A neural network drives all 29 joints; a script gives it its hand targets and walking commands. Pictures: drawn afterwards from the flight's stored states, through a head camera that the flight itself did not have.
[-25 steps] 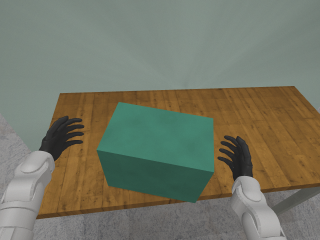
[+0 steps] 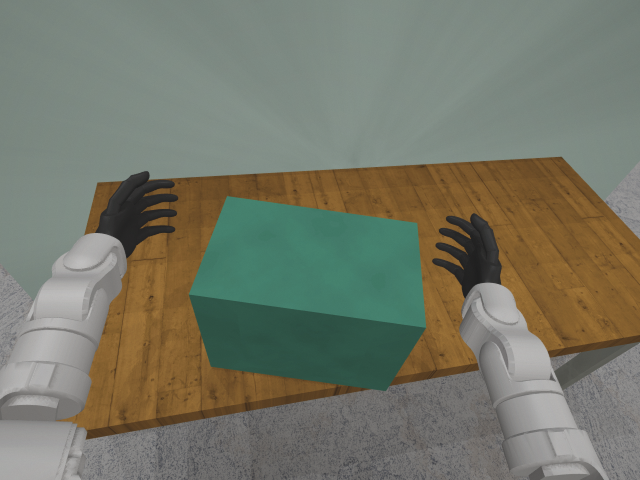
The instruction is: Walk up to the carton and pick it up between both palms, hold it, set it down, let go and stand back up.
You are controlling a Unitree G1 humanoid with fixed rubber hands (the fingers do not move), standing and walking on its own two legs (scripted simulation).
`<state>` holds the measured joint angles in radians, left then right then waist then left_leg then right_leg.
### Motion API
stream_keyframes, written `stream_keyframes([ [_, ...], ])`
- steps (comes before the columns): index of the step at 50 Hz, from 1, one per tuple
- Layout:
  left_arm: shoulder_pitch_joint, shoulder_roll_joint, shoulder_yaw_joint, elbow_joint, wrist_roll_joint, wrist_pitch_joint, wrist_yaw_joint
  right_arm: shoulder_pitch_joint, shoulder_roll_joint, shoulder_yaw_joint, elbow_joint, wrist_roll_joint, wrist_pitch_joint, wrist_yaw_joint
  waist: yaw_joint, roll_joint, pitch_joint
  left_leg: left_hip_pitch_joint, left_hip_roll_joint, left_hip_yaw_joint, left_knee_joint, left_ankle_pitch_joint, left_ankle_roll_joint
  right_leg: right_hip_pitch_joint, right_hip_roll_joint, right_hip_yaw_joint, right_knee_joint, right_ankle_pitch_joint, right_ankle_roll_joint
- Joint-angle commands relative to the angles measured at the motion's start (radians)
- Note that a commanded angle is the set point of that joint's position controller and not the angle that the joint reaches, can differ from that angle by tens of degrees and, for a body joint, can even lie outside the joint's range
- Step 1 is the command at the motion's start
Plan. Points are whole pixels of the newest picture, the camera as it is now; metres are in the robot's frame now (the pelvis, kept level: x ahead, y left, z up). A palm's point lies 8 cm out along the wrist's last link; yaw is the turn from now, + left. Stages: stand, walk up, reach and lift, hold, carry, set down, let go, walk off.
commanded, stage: reach and lift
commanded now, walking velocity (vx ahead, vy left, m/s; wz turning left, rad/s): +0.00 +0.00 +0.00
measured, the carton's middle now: (309, 297) +0.38 -0.02 -0.03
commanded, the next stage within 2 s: none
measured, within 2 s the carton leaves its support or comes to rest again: neither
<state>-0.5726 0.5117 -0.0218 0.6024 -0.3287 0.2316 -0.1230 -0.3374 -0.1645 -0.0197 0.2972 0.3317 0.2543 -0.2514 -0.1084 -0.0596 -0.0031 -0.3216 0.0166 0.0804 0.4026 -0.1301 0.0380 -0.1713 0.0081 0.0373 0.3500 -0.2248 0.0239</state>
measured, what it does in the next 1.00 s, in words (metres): stands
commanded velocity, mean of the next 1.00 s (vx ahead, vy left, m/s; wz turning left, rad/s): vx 0.00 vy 0.00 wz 0.00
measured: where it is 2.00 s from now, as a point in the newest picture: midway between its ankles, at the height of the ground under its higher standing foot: outside the picture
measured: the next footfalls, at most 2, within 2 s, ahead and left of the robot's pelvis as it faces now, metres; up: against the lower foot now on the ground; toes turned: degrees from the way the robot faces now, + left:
none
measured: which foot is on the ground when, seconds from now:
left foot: down 0.00-1.00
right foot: down 0.00-1.00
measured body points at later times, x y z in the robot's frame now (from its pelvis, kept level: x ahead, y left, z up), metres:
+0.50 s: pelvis -0.01 +0.00 -0.01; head +0.03 +0.03 +0.44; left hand +0.43 +0.21 +0.03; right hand +0.34 -0.21 +0.02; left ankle +0.05 +0.09 -0.74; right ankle -0.03 -0.14 -0.74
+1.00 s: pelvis -0.02 +0.00 -0.04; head +0.04 +0.05 +0.41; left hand +0.43 +0.20 +0.01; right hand +0.35 -0.20 +0.00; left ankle +0.05 +0.09 -0.74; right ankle -0.03 -0.14 -0.74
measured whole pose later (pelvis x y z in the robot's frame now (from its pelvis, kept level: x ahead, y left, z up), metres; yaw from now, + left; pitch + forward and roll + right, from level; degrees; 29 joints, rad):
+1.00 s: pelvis -0.02 +0.00 -0.04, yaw +2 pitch +16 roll -4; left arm -0.82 0.41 -0.14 1.26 -0.32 -0.23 -0.09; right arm -0.62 -0.07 -0.02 1.02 0.31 -0.21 -0.24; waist -0.17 0.00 -0.18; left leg -0.81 0.03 0.01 0.75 -0.22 0.04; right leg -0.63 0.03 -0.03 0.70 -0.35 0.02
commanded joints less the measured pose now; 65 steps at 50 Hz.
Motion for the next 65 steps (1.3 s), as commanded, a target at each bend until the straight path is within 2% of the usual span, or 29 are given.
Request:
stream_keyframes([
  [1, -0.561, 0.242, 0.076, -0.138, -0.004, -0.066, 0.011, -0.471, -0.176, -0.076, -0.183, -0.002, -0.069, 0.014, -0.009, 0.181, -0.568, 0.531, 0.022, -0.076, 0.024, 0.212, -0.038, -0.154, 0.024, -0.064, -0.027, 0.361, -0.014],
  [2, -0.568, 0.231, 0.06, -0.102, -0.005, -0.066, 0.01, -0.474, -0.179, -0.085, -0.135, -0.01, -0.069, 0.014, -0.027, 0.177, -0.562, 0.53, 0.021, -0.081, 0.028, 0.202, -0.039, -0.164, 0.025, -0.062, -0.034, 0.348, -0.014],
  [5, -0.601, 0.214, 0.034, 0.035, -0.008, -0.102, 0.004, -0.506, -0.15, -0.058, -0.018, -0.011, -0.083, 0.025, -0.027, 0.167, -0.51, 0.502, 0.022, -0.083, 0.03, 0.144, -0.032, -0.208, 0.021, -0.069, -0.032, 0.288, -0.018],
  [9, -0.618, 0.199, 0.016, 0.067, 0.009, -0.153, 0.002, -0.522, -0.165, -0.046, 0.047, 0.003, -0.133, 0.036, -0.033, 0.203, -0.574, 0.548, 0.024, -0.093, 0.052, 0.229, -0.042, -0.222, 0.029, -0.079, -0.022, 0.329, -0.023],
  [11, -0.601, 0.185, 0.001, 0.205, 0.012, -0.177, -0.007, -0.517, -0.138, -0.03, 0.139, 0.002, -0.153, 0.037, -0.036, 0.188, -0.492, 0.497, 0.022, -0.097, 0.056, 0.172, -0.036, -0.251, 0.024, -0.074, -0.024, 0.272, -0.022],
  [12, -0.617, 0.196, 0.005, 0.154, 0.017, -0.196, -0.005, -0.533, -0.16, -0.034, 0.112, -0.01, -0.172, 0.038, -0.023, 0.207, -0.545, 0.526, 0.027, -0.095, 0.052, 0.196, -0.048, -0.247, 0.029, -0.081, -0.024, 0.268, -0.024],
  [13, -0.596, 0.187, 0.002, 0.21, 0.016, -0.209, -0.003, -0.532, -0.158, -0.035, 0.152, -0.008, -0.188, 0.038, -0.035, 0.188, -0.512, 0.505, 0.027, -0.102, 0.058, 0.196, -0.041, -0.27, 0.031, -0.083, -0.021, 0.247, -0.025],
  [15, -0.631, 0.189, -0.001, 0.188, 0.008, -0.248, 0.0, -0.556, -0.143, -0.038, 0.128, -0.012, -0.226, 0.037, -0.022, 0.197, -0.586, 0.517, 0.026, -0.098, 0.076, 0.207, -0.043, -0.269, 0.027, -0.08, -0.015, 0.26, -0.023],
  [16, -0.609, 0.159, -0.021, 0.269, 0.008, -0.263, 0.0, -0.541, -0.126, -0.025, 0.197, -0.011, -0.238, 0.04, -0.035, 0.189, -0.535, 0.496, 0.027, -0.104, 0.083, 0.195, -0.044, -0.308, 0.027, -0.084, -0.01, 0.248, -0.022],
  [18, -0.644, 0.173, -0.018, 0.278, -0.007, -0.302, -0.001, -0.576, -0.122, -0.008, 0.191, -0.016, -0.274, 0.037, -0.023, 0.171, -0.55, 0.473, 0.027, -0.097, 0.096, 0.184, -0.04, -0.318, 0.022, -0.083, 0.003, 0.231, -0.018],
  [19, -0.615, 0.156, -0.04, 0.334, -0.015, -0.326, -0.001, -0.564, -0.101, -0.019, 0.218, -0.025, -0.292, 0.035, -0.041, 0.167, -0.538, 0.459, 0.029, -0.108, 0.106, 0.162, -0.04, -0.351, 0.022, -0.089, 0.01, 0.201, -0.022],
  [20, -0.615, 0.167, -0.028, 0.355, -0.005, -0.35, 0.0, -0.569, -0.09, -0.006, 0.241, -0.037, -0.31, 0.032, -0.022, 0.168, -0.557, 0.446, 0.027, -0.105, 0.117, 0.15, -0.039, -0.358, 0.018, -0.08, 0.019, 0.202, -0.02],
  [22, -0.663, 0.161, -0.047, 0.313, -0.017, -0.402, 0.008, -0.586, -0.096, -0.022, 0.245, -0.056, -0.355, 0.03, -0.043, 0.198, -0.643, 0.448, 0.03, -0.113, 0.155, 0.179, -0.055, -0.411, 0.018, -0.092, 0.059, 0.207, -0.018],
  [23, -0.659, 0.14, -0.065, 0.381, -0.019, -0.427, 0.011, -0.581, -0.07, -0.012, 0.315, -0.056, -0.367, 0.034, -0.048, 0.211, -0.628, 0.431, 0.033, -0.116, 0.178, 0.175, -0.055, -0.449, 0.017, -0.093, 0.073, 0.191, -0.023],
  [25, -0.664, 0.147, -0.07, 0.427, -0.032, -0.469, 0.011, -0.603, -0.056, -0.006, 0.323, -0.063, -0.408, 0.031, -0.048, 0.182, -0.671, 0.383, 0.028, -0.111, 0.222, 0.168, -0.054, -0.477, 0.009, -0.092, 0.116, 0.21, -0.016],
  [26, -0.691, 0.154, -0.066, 0.37, -0.033, -0.485, 0.016, -0.636, -0.081, -0.018, 0.281, -0.062, -0.429, 0.031, -0.045, 0.202, -0.76, 0.407, 0.03, -0.115, 0.239, 0.2, -0.066, -0.475, 0.007, -0.094, 0.132, 0.245, -0.015],
  [29, -0.677, 0.136, -0.074, 0.412, -0.023, -0.519, 0.016, -0.613, -0.074, -0.026, 0.375, -0.07, -0.471, 0.021, -0.066, 0.212, -0.79, 0.395, 0.024, -0.117, 0.288, 0.27, -0.076, -0.503, 0.011, -0.101, 0.175, 0.316, -0.011],
  [30, -0.674, 0.129, -0.067, 0.458, -0.014, -0.526, 0.012, -0.619, -0.071, -0.027, 0.412, -0.07, -0.485, 0.019, -0.061, 0.215, -0.782, 0.375, 0.024, -0.119, 0.307, 0.279, -0.078, -0.524, 0.01, -0.102, 0.192, 0.316, -0.01],
  [36, -0.715, 0.144, -0.04, 0.418, 0.008, -0.544, 0.016, -0.657, -0.064, -0.015, 0.42, -0.04, -0.541, 0.011, -0.049, 0.239, -0.878, 0.337, 0.01, -0.119, 0.362, 0.328, -0.083, -0.514, 0.016, -0.1, 0.235, 0.364, -0.007],
  [37, -0.719, 0.125, -0.048, 0.413, 0.011, -0.538, 0.014, -0.648, -0.069, -0.02, 0.46, -0.042, -0.537, 0.008, -0.07, 0.233, -0.874, 0.347, 0.008, -0.123, 0.354, 0.327, -0.089, -0.514, 0.016, -0.105, 0.229, 0.384, -0.005],
  [42, -0.72, 0.12, -0.04, 0.455, 0.023, -0.527, 0.016, -0.671, -0.039, -0.003, 0.473, -0.025, -0.536, 0.006, -0.046, 0.239, -0.81, 0.28, 0.006, -0.117, 0.343, 0.218, -0.075, -0.542, 0.013, -0.096, 0.221, 0.26, -0.012],
  [47, -0.759, 0.059, -0.096, 0.47, 0.006, -0.521, 0.031, -0.713, -0.052, -0.026, 0.511, -0.035, -0.521, 0.009, -0.071, 0.264, -0.787, 0.286, 0.023, -0.154, 0.332, 0.129, -0.081, -0.642, 0.013, -0.107, 0.224, 0.127, -0.024],
  [53, -0.749, 0.032, -0.111, 0.535, 0.005, -0.523, 0.039, -0.754, -0.038, -0.018, 0.524, -0.029, -0.516, 0.011, -0.055, 0.259, -0.783, 0.257, 0.031, -0.171, 0.333, 0.09, -0.08, -0.674, 0.011, -0.111, 0.228, 0.089, -0.037],
  [56, -0.768, 0.024, -0.114, 0.468, 0.008, -0.527, 0.044, -0.748, -0.046, -0.037, 0.51, -0.039, -0.515, 0.013, -0.064, 0.284, -0.822, 0.289, 0.032, -0.176, 0.334, 0.117, -0.091, -0.675, 0.017, -0.122, 0.232, 0.11, -0.033],
  [57, -0.765, 0.009, -0.12, 0.516, 0.019, -0.523, 0.043, -0.747, -0.034, -0.033, 0.549, -0.039, -0.505, 0.014, -0.066, 0.273, -0.793, 0.276, 0.036, -0.179, 0.334, 0.098, -0.087, -0.677, 0.014, -0.116, 0.227, 0.085, -0.037],
  [61, -0.798, 0.013, -0.096, 0.456, 0.026, -0.528, 0.055, -0.796, -0.031, -0.031, 0.495, -0.042, -0.519, 0.01, -0.055, 0.25, -0.827, 0.278, 0.029, -0.171, 0.341, 0.124, -0.086, -0.667, 0.016, -0.119, 0.226, 0.108, -0.032],
  [63, -0.814, 0.021, -0.085, 0.428, 0.041, -0.531, 0.066, -0.798, -0.024, -0.042, 0.493, -0.057, -0.513, 0.016, -0.042, 0.279, -0.851, 0.285, 0.032, -0.169, 0.333, 0.104, -0.087, -0.663, 0.02, -0.116, 0.233, 0.1, -0.03],
  [64, -0.797, 0.011, -0.092, 0.438, 0.037, -0.53, 0.064, -0.768, -0.018, -0.048, 0.504, -0.061, -0.506, 0.016, -0.061, 0.265, -0.845, 0.291, 0.036, -0.181, 0.33, 0.099, -0.084, -0.656, 0.022, -0.119, 0.227, 0.105, -0.031],
  [65, -0.783, 0.013, -0.072, 0.448, 0.046, -0.527, 0.065, -0.78, -0.02, -0.044, 0.498, -0.063, -0.504, 0.014, -0.045, 0.247, -0.839, 0.274, 0.033, -0.176, 0.335, 0.092, -0.079, -0.647, 0.023, -0.115, 0.232, 0.098, -0.028],
])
